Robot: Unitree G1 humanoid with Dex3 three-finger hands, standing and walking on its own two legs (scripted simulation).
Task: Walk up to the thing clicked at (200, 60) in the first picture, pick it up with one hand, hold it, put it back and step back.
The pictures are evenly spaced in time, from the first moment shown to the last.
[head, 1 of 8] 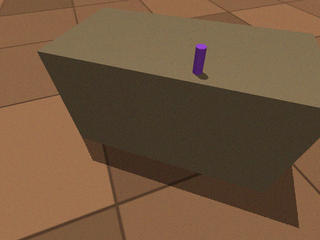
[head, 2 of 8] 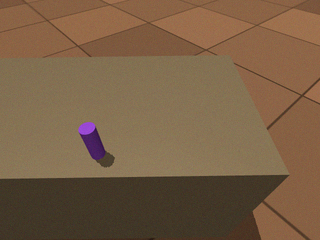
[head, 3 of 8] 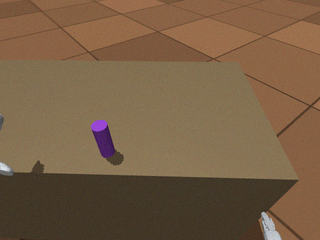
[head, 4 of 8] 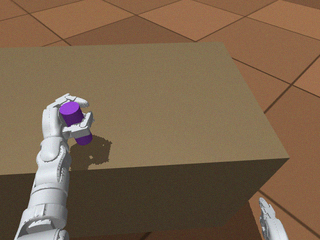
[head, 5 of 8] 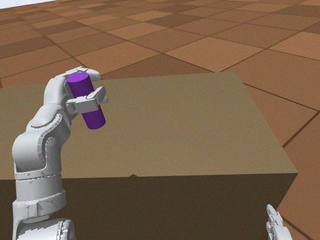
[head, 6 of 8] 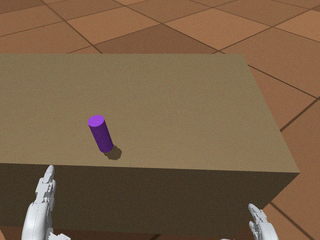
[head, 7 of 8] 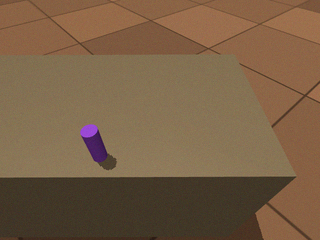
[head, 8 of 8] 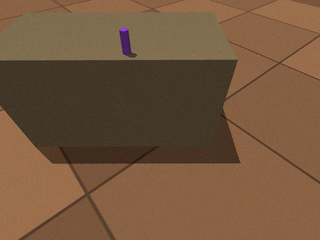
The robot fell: no
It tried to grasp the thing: yes
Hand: left
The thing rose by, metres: 0.22
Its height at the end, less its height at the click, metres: +0.00
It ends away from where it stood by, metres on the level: 0.01
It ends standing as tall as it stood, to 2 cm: yes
